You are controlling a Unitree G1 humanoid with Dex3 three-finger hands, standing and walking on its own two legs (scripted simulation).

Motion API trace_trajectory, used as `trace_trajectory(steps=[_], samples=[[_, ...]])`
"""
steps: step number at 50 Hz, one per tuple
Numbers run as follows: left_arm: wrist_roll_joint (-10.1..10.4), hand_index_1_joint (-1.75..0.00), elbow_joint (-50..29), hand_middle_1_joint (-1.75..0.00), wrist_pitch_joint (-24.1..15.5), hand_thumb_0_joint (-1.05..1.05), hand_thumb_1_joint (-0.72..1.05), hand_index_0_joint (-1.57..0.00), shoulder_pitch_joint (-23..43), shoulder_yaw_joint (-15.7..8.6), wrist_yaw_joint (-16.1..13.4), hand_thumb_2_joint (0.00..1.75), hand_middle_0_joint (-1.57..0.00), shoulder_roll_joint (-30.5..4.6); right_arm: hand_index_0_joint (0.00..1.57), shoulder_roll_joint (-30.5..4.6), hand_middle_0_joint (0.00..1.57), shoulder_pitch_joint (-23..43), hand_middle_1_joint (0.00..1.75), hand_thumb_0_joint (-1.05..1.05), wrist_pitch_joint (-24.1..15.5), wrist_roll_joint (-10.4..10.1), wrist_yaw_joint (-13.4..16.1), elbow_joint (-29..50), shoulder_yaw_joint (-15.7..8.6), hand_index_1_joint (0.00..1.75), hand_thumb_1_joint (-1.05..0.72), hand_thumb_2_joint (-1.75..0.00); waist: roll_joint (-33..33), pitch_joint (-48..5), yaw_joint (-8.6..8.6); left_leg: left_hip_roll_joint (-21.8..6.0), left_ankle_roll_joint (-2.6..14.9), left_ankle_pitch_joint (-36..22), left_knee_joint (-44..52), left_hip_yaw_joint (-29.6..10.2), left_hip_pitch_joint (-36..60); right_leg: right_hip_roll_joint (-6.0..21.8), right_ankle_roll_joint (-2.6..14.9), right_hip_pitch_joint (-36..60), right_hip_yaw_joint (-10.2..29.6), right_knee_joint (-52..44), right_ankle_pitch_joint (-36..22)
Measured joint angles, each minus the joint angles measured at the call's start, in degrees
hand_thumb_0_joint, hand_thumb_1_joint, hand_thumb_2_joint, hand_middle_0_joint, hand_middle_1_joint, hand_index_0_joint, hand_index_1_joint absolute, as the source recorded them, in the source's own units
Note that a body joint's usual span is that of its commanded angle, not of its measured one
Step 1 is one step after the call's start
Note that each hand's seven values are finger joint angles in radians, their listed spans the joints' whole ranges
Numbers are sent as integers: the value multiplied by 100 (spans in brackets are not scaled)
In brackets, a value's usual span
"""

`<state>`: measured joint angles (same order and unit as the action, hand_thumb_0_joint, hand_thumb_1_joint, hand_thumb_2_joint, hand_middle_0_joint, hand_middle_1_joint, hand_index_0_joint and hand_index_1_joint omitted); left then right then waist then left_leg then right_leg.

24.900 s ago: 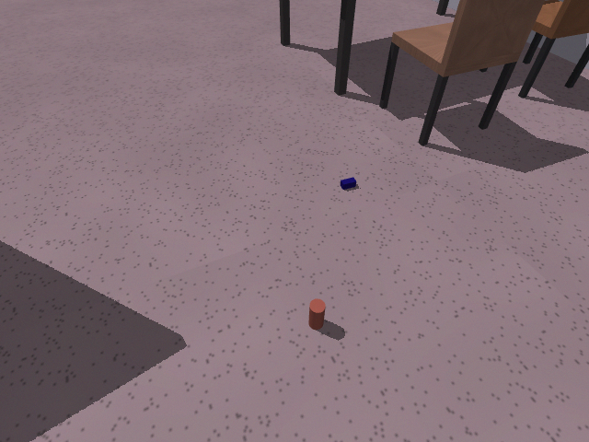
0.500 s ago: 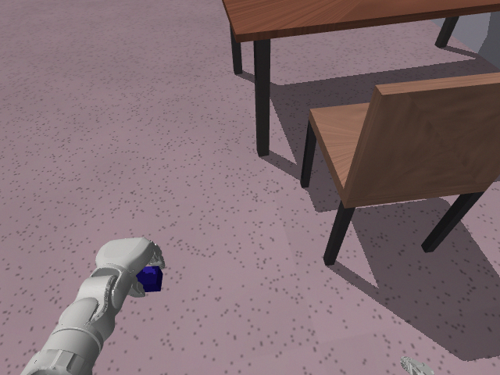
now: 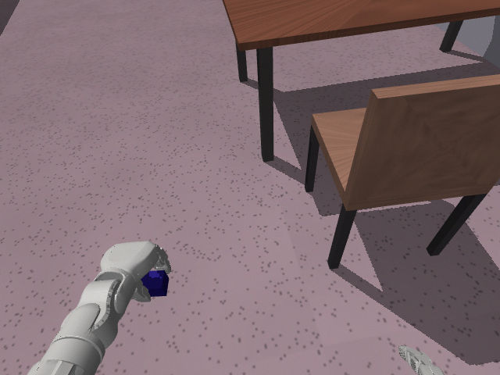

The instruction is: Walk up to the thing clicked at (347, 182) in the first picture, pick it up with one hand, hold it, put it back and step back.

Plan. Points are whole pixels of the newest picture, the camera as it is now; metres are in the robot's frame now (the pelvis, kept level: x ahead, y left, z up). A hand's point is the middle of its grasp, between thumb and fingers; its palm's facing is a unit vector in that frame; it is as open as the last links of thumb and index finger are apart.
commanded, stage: hold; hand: left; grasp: from above
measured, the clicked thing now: (146, 284) +0.32 +0.23 -0.07
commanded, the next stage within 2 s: crouch in 0.98 s
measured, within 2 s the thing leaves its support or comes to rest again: neither
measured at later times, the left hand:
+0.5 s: hand (135, 284) +0.29 +0.22 -0.02, palm faces -0.44 -0.05 -0.90, open 6.5 cm
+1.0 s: hand (137, 278) +0.30 +0.22 -0.02, palm faces -0.44 -0.04 -0.90, open 6.5 cm
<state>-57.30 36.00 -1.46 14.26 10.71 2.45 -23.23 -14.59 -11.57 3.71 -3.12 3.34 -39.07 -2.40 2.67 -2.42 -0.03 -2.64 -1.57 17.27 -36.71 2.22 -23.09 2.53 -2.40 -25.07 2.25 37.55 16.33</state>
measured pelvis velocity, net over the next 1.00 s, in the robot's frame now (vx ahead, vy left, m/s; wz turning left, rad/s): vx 0.01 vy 0.00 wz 0.00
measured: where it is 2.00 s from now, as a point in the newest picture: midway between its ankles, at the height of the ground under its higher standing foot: outside the picture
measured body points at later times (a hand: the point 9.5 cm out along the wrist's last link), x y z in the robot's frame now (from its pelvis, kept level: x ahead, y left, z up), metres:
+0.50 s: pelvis +0.00 +0.00 +0.01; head +0.01 -0.02 +0.46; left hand +0.31 +0.22 +0.03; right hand +0.15 -0.25 -0.11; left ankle +0.02 +0.14 -0.72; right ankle +0.03 -0.15 -0.72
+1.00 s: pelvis +0.01 +0.00 +0.01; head +0.02 -0.03 +0.46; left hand +0.32 +0.22 +0.03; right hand +0.15 -0.25 -0.11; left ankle +0.02 +0.14 -0.72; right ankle +0.03 -0.15 -0.72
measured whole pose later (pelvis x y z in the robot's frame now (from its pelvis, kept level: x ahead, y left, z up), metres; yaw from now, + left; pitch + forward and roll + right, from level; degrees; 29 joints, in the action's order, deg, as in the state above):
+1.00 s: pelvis +0.01 +0.00 +0.01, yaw +0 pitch +2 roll +1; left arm -57.4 33.9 -1.3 13.4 11.0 3.0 -23.1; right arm -14.2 -10.6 4.5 -3.7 4.0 -39.0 -2.2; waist 3.0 -0.8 0.9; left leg -2.5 -1.6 15.0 -30.2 2.5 -16.8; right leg 2.5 -2.3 -19.1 2.3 31.4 14.3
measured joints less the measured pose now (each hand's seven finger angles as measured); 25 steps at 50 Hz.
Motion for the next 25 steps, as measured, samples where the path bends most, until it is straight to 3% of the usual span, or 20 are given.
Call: trace_trajectory(steps=[25], samples=[[71,-8,-389,-13,13,1,54,-104,-144,46,230,0,-101,-46,20,24,20,122,30,1,-15,-40,72,49,75,29,-91,-90,15,131,77,22,11,-194,422,33,442,14,-7,419,18,-387,-182]])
